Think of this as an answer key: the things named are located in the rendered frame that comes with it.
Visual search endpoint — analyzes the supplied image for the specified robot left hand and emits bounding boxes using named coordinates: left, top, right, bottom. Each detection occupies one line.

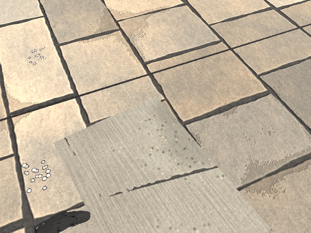
left=35, top=211, right=90, bottom=233

